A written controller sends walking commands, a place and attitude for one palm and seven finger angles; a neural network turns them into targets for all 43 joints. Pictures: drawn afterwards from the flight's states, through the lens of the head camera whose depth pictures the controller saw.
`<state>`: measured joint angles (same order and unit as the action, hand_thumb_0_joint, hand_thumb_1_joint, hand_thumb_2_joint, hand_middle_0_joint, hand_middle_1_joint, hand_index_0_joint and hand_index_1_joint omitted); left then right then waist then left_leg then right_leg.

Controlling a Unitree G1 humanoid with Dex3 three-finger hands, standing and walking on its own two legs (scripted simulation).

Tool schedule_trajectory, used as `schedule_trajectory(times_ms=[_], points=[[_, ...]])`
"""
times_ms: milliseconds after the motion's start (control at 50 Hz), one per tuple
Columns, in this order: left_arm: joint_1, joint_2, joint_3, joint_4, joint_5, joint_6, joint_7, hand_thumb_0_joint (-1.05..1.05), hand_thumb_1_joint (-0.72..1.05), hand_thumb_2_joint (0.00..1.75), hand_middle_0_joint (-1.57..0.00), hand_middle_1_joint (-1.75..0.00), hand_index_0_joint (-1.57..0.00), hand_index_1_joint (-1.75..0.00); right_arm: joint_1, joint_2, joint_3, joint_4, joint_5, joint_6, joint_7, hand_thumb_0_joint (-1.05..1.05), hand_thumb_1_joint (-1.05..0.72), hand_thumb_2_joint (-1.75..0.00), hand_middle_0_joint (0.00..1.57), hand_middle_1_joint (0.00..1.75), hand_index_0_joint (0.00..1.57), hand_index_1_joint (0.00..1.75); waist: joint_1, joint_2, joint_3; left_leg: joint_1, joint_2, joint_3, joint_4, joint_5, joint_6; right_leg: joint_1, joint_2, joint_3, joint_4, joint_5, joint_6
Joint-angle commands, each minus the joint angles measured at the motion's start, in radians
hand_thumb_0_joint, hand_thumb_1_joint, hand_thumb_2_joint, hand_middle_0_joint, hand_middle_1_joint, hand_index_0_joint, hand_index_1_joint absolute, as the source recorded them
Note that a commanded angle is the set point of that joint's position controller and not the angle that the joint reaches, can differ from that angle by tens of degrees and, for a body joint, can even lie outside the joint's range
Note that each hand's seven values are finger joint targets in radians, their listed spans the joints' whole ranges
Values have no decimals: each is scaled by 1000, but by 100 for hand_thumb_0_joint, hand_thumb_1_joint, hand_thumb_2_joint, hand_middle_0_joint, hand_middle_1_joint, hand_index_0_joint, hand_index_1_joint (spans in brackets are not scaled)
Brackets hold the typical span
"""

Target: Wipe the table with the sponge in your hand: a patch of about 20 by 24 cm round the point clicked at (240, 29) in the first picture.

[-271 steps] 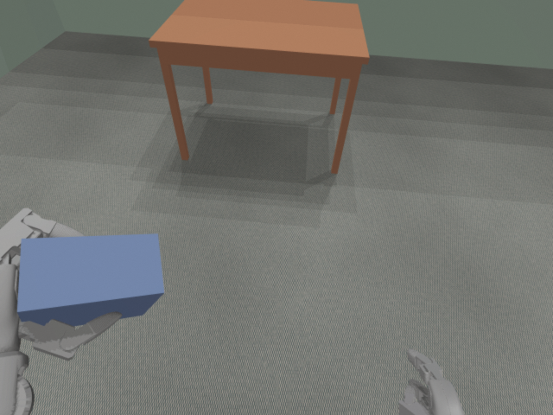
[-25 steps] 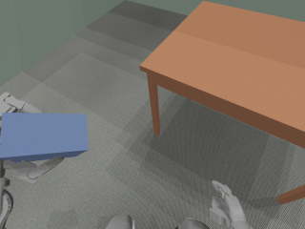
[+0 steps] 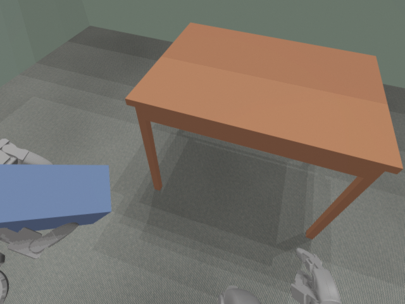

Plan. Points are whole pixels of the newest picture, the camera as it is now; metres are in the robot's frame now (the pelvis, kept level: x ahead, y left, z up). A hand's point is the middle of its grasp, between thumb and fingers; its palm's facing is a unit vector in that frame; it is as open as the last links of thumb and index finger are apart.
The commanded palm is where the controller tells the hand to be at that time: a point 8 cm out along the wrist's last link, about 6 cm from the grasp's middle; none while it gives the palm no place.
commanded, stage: turn to face it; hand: left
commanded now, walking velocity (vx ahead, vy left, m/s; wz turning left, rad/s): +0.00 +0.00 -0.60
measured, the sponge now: (71, 198) +0.22 +0.22 +0.15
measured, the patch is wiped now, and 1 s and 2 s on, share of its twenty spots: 0.00 0.00 0.00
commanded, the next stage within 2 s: take the last steps up to it in 0.94 s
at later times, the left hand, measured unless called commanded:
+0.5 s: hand (149, 205) +0.21 +0.10 +0.18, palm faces +0.05 -0.83 -0.55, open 10.9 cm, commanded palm +0.17 +0.16 +0.18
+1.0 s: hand (240, 256) +0.17 -0.02 +0.17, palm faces -0.19 -0.83 -0.53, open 10.9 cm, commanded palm +0.13 +0.07 +0.18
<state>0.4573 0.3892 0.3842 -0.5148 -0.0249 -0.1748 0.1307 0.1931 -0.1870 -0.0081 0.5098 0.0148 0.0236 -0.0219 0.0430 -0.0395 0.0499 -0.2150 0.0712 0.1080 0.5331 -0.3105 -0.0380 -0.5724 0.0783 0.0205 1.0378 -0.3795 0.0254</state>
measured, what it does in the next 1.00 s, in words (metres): walks backwards, turning right: right foot, then left foot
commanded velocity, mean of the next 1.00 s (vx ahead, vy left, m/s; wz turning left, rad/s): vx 0.00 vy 0.00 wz -0.47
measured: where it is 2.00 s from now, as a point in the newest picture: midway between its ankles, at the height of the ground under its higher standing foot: outside the picture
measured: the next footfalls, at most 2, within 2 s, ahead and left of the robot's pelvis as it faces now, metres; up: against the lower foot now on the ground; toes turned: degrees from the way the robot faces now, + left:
right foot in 0.16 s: +0.04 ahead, -0.16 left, +0.00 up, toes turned -12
left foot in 0.56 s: +0.00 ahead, +0.07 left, +0.00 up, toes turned -17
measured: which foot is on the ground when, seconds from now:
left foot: down 0.00-0.18, up 0.20-0.54, down 0.56-0.86, up 0.88-1.00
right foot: up 0.00-0.14, down 0.16-0.58, up 0.60-0.82, down 0.84-1.00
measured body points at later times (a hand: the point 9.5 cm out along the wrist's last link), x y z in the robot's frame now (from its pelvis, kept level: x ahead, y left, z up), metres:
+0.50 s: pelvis -0.07 -0.05 +0.00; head -0.01 -0.07 +0.45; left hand +0.20 +0.14 +0.21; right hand +0.01 -0.36 -0.09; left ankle -0.03 +0.09 -0.70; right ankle +0.00 -0.15 -0.73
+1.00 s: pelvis -0.16 -0.08 +0.00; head -0.11 -0.14 +0.44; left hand +0.17 +0.03 +0.19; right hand -0.14 -0.35 -0.12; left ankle -0.10 +0.06 -0.66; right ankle -0.16 -0.18 -0.73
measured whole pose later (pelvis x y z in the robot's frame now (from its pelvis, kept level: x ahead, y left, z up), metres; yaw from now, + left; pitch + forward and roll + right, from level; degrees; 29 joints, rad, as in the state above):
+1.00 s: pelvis -0.16 -0.08 +0.00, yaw -33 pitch +0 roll +1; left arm 0.48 0.40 0.39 -0.54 -0.04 -0.20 0.12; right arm 0.13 -0.20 0.01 0.58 0.02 0.00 -0.01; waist -0.04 0.04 0.15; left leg -0.48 0.08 0.03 1.13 -0.48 -0.07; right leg -0.37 0.01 -0.04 0.60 -0.24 -0.05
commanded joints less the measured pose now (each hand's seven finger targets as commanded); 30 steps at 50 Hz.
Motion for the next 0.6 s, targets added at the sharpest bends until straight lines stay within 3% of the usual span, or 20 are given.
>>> schedule_trajectory(times_ms=[0,40,80,100,120,140,160,180,200,240,260,320,420,460,500,520,540,560,580], points=[[-115,108,29,-254,-7,-76,20,0,10,130,-120,-160,-120,-160,-42,-142,-45,-119,7,-87,8,0,-90,-90,20,30,20,30,-17,298,-30,25,286,-23,-167,362,117,55,-99,-61,-130,-65,31],[-170,113,22,-238,-4,-70,22,0,10,130,-120,-160,-120,-160,-27,-153,-42,-116,5,-106,14,0,-90,-90,20,30,20,30,-37,302,-28,27,278,-7,-133,418,88,159,-73,-117,-287,-37,38],[-185,127,32,-218,4,-61,23,0,10,130,-120,-160,-120,-160,-26,-164,-46,-112,2,-114,16,0,-90,-90,20,30,20,30,-38,294,-58,41,270,17,-52,435,61,249,-48,-168,-415,23,40],[-183,131,44,-207,3,-61,22,0,10,130,-120,-160,-120,-160,-25,-160,-45,-111,1,-120,18,0,-90,-90,20,30,20,30,-32,284,-77,36,259,35,5,413,46,314,-41,-177,-482,85,36],[-182,150,64,-199,3,-63,23,0,10,130,-120,-160,-120,-160,-25,-155,-44,-109,2,-121,20,0,-90,-90,20,30,20,30,-26,230,-103,8,245,45,99,370,31,395,-61,-156,-560,184,22],[-170,177,89,-194,7,-67,25,0,10,130,-120,-160,-120,-160,-17,-137,-44,-107,8,-117,23,0,-90,-90,20,30,20,30,-29,80,-148,-40,182,77,272,246,-1,472,-156,-38,-616,380,-27],[-99,235,143,-172,10,-69,36,0,10,130,-120,-160,-120,-160,-37,-106,-36,-124,4,-111,21,0,-90,-90,20,30,20,30,-14,-166,-189,-274,46,59,481,-193,-40,612,-336,288,-603,811,-140],[-87,243,179,-186,-11,-70,45,0,10,130,-120,-160,-120,-160,-90,-101,-22,-129,-1,-102,16,0,-90,-90,20,30,20,30,-1,-243,-208,-361,26,-54,620,-325,-52,588,-428,379,-619,939,-187],[-26,237,178,-201,-25,-60,35,0,10,130,-120,-160,-120,-160,-94,-114,-44,-128,10,-83,15,0,-90,-90,20,30,20,30,-10,-217,-226,-323,38,-137,689,-274,-45,523,-396,391,-641,777,-170],[109,238,228,-243,-43,-77,33,0,10,130,-120,-160,-120,-160,-118,-79,-16,-124,-1,-46,20,0,-90,-90,20,30,20,30,-10,-82,-227,-383,43,-151,717,-185,-55,555,-344,329,-598,685,-197],[146,237,244,-257,-50,-85,35,0,10,130,-120,-160,-120,-160,-121,-78,-9,-110,-4,-26,24,0,-90,-90,20,30,20,30,-14,-39,-273,-387,37,-138,652,-173,-59,602,-331,271,-582,686,-193],[124,229,244,-345,-53,-101,40,0,10,130,-120,-160,-120,-160,-132,-97,-27,-119,-7,-9,23,0,-90,-90,20,30,20,30,-29,-17,-276,-291,19,-108,494,-142,-57,508,-313,282,-640,551,-199],[146,207,221,-275,-46,-77,46,0,10,130,-120,-160,-120,-160,-111,-125,-45,-113,-1,-10,14,0,-90,-90,20,30,20,30,-9,-85,-241,-168,-23,-85,259,-170,-36,389,-295,376,-696,321,-205],[125,184,193,-245,-44,-64,43,0,10,130,-120,-160,-120,-160,-96,-135,-44,-108,4,-9,13,0,-90,-90,20,30,20,30,-17,-85,-222,-92,-29,-88,136,-147,-26,333,-276,380,-702,241,-185],[81,172,159,-252,-37,-64,36,0,10,130,-120,-160,-120,-160,-73,-141,-42,-108,4,-10,9,0,-90,-90,20,30,20,30,-34,-51,-215,63,-19,-77,-45,-66,-4,220,-231,354,-679,134,-131],[61,177,153,-253,-35,-71,32,0,10,130,-120,-160,-120,-160,-64,-151,-44,-108,0,-15,1,0,-90,-90,20,30,20,30,-38,9,-202,135,28,-103,-134,-66,26,144,-175,314,-607,87,-92],[25,164,138,-273,-33,-81,25,0,10,130,-120,-160,-120,-160,-77,-171,-50,-120,-9,-22,-7,0,-90,-90,20,30,20,30,-37,154,-147,147,177,-255,-230,-85,92,21,-86,237,-452,-19,-51],[-8,175,134,-302,-14,-88,22,0,10,130,-120,-160,-120,-160,-88,-173,-51,-131,-7,-30,-13,0,-90,-90,20,30,20,30,-24,314,-114,116,357,-390,-282,44,166,-43,-15,85,-152,-125,-7],[-15,190,143,-271,4,-89,28,0,10,130,-120,-160,-120,-160,-94,-143,-47,-122,-4,-43,-19,0,-90,-90,20,30,20,30,-19,304,-102,13,411,-357,-272,119,214,-30,-37,34,95,-114,13]])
